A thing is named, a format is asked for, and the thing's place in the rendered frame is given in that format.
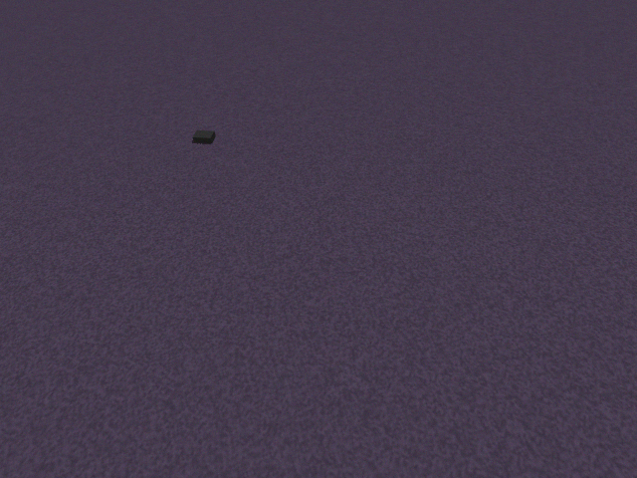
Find small box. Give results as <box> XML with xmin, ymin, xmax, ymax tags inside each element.
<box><xmin>193</xmin><ymin>130</ymin><xmax>216</xmax><ymax>143</ymax></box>

